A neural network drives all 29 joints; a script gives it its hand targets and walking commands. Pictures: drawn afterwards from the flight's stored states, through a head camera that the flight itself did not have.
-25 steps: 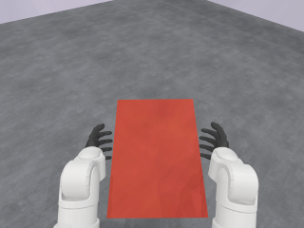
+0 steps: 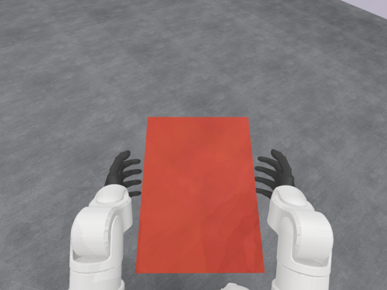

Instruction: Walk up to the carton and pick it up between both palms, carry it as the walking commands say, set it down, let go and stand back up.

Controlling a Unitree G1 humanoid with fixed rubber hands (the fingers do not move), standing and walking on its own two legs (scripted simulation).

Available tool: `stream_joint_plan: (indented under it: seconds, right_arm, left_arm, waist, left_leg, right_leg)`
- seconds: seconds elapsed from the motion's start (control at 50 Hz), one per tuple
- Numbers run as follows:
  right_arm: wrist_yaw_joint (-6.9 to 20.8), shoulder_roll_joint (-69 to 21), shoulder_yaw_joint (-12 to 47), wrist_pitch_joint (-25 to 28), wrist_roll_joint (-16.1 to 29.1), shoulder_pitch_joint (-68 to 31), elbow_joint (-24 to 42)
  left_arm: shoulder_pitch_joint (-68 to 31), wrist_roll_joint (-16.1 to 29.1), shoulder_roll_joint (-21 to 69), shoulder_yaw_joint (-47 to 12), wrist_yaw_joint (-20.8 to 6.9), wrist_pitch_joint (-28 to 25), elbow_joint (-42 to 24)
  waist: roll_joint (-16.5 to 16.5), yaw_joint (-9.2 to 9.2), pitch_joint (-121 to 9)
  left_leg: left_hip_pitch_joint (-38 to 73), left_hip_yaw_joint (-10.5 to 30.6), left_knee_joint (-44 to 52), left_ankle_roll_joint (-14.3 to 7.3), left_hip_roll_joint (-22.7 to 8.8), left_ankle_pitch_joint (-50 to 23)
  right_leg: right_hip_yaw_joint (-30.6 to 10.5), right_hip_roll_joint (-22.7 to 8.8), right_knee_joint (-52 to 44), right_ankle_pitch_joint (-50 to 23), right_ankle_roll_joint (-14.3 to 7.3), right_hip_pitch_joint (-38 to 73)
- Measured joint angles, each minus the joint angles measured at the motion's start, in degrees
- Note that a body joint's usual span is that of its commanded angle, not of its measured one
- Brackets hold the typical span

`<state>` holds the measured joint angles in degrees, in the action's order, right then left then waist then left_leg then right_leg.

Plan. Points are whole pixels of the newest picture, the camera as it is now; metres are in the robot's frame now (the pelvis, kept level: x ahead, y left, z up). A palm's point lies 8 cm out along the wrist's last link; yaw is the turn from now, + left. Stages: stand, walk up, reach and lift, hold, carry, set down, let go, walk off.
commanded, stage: carry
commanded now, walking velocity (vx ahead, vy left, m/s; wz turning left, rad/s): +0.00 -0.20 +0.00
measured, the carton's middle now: (197, 192) +0.31 +0.01 +0.00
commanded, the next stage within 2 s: none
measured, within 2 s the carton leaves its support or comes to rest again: neither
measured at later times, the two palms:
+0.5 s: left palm (182, 217) +0.22 +0.03 +0.09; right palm (357, 222) +0.23 -0.26 +0.10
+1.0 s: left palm (258, 257) +0.17 -0.09 +0.09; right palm out of the picture +0.19 -0.38 +0.10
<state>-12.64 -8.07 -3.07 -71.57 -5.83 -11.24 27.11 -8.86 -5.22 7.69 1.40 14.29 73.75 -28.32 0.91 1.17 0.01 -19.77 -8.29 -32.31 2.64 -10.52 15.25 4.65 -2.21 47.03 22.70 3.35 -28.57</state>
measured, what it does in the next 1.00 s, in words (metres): steps to the right: right foot, then left foot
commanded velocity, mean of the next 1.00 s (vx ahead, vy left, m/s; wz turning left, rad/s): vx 0.00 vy -0.20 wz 0.00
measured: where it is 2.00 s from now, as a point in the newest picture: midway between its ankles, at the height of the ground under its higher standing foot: outside the picture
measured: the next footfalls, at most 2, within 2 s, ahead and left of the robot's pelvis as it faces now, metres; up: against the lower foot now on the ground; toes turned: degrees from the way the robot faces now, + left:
right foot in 0.08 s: +0.06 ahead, -0.16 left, +0.00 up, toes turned -7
left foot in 0.36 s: +0.01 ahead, +0.03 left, +0.00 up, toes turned +13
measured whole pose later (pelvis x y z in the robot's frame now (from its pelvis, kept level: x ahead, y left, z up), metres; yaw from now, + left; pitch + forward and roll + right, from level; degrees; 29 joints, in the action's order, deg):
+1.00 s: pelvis -0.08 -0.24 +0.00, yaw +2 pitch +3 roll +1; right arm -12.9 -8.0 -2.5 -72.5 -5.5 -11.0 25.9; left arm -7.5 -6.5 7.6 1.2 13.6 74.6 -27.6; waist -1.9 -1.4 -1.8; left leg -15.2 -10.7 -30.5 0.6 -4.9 17.2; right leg 8.7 -0.1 42.4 19.5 -0.6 -28.5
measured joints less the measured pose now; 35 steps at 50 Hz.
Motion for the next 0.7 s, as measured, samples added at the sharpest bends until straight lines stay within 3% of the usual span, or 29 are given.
stream_joint_plan:
  seconds: [0.06,0.1,0.12,0.16,0.22,0.28,0.34,0.36,0.4,0.48,0.56,0.6,0.64,0.7]
  right_arm:
    - [-0.06,0.03,0.23,0.01,-0.15,0.24,0.36]
    - [-0.05,0.11,0.06,-0.03,-0.31,0.43,0.55]
    - [0.03,0.19,-0.35,0.13,-0.46,0.73,0.52]
    - [-0.16,0.29,-0.9,-0.26,-0.37,1.75,0.9]
    - [-0.6,0.38,-0.72,-1.27,0.23,2.27,1.54]
    - [-0.84,0.32,-0.44,-1.3,0.79,1.86,1.68]
    - [-0.84,0.2,-0.47,-1.16,0.96,1.05,1.83]
    - [-0.76,0.15,-0.33,-0.86,0.97,0.8,1.49]
    - [-0.45,0.11,0.18,-0.31,0.85,0.65,0.3]
    - [-0.1,0.14,0.89,-0.97,0.14,0.92,-0.54]
    - [-0.3,0.16,1.03,-1.45,-0.26,1.05,0.08]
    - [-0.31,0.18,0.9,-1.42,-0.47,1.03,0.18]
    - [-0.14,0.28,0.16,-0.98,-0.82,1.42,-0.27]
    - [-0.37,0.32,-0.81,-1.62,-0.62,1.98,0.05]
  left_arm:
    - [0.16,0.15,-0.02,0.01,-0.09,-0.23,-0.1]
    - [0.11,0.2,0.02,-0.2,-0.25,-0.33,0.2]
    - [0.15,0.15,0.05,-0.69,-0.43,-0.64,0.84]
    - [0.06,0.3,0.02,-1.24,-0.81,-0.53,2.06]
    - [0.3,0.08,0.02,-1.28,-1.09,-0.25,2.55]
    - [0.47,-0.51,0.0,-1.18,-1.02,-0.3,1.83]
    - [0.45,-0.94,-0.01,-1.34,-0.71,-0.33,0.86]
    - [0.35,-1.03,-0.03,-1.11,-0.59,-0.36,0.64]
    - [0.66,-1.25,-0.06,-0.6,-0.53,-0.21,0.47]
    - [1.51,-0.96,-0.16,-0.32,-0.57,0.85,0.23]
    - [1.21,-0.18,-0.13,0.04,-0.65,1.0,0.28]
    - [0.84,0.03,-0.08,0.1,-0.67,0.9,0.57]
    - [0.49,0.04,0.0,-0.5,-0.8,0.53,1.92]
    - [0.06,0.27,0.02,-1.04,-1.09,0.73,3.32]
  waist:
    - [0.88,0.01,-0.85]
    - [1.18,0.02,-1.43]
    - [1.96,-0.22,-1.31]
    - [1.22,-1.09,-1.24]
    - [-0.54,-2.76,-0.9]
    - [-1.78,-3.88,-0.64]
    - [-1.92,-4.25,-0.9]
    - [-2.51,-4.22,-0.99]
    - [-3.57,-3.55,-1.01]
    - [-1.52,-2.15,-1.14]
    - [0.71,-0.96,-1.59]
    - [0.99,-0.26,-2.17]
    - [1.52,-0.24,-2.18]
    - [-0.63,-1.14,-2.0]
  left_leg:
    - [-0.96,0.86,-0.63,1.72,-1.7,-0.17]
    - [-1.74,1.4,-2.39,3.08,-2.35,0.47]
    - [-2.24,2.26,-3.93,2.69,-2.44,2.64]
    - [-4.63,3.22,-12.46,1.09,0.3,11.7]
    - [-6.59,2.33,-21.95,-0.56,4.3,14.45]
    - [-4.26,0.39,-17.19,-1.17,6.5,13.07]
    - [1.36,-1.79,-2.81,-1.82,6.86,5.59]
    - [2.75,-2.42,0.98,-2.54,6.78,1.92]
    - [2.56,-3.0,1.22,-3.13,6.55,0.65]
    - [2.45,-2.52,1.42,-1.97,3.99,0.49]
    - [1.08,-0.63,0.34,0.41,0.91,-0.08]
    - [0.11,0.26,-1.13,2.0,-0.32,0.19]
    - [-0.72,1.56,-3.34,1.8,-0.82,3.63]
    - [-4.49,2.69,-16.54,-0.19,3.1,13.64]
  right_leg:
    - [1.66,0.71,-10.11,-1.92,-0.13,5.03]
    - [2.83,0.96,-17.73,-10.41,-1.61,8.5]
    - [3.37,1.38,-17.31,-11.67,-2.95,8.46]
    - [3.65,0.54,-15.76,-9.71,-4.98,7.87]
    - [3.71,-0.34,-15.97,-8.81,-6.26,7.76]
    - [3.97,0.17,-16.16,-9.38,-7.15,7.42]
    - [4.84,1.81,-15.44,-9.45,-7.91,6.59]
    - [4.91,2.02,-14.57,-9.2,-8.08,6.01]
    - [4.2,1.63,-10.59,-5.99,-5.61,4.16]
    - [1.36,0.84,-1.2,0.11,-2.24,0.96]
    - [1.16,-0.07,-8.4,-1.33,-1.31,4.01]
    - [2.38,-0.22,-15.78,-7.84,-1.82,7.12]
    - [3.72,0.54,-16.02,-11.74,-4.23,7.27]
    - [4.25,-0.64,-15.7,-10.43,-6.82,6.72]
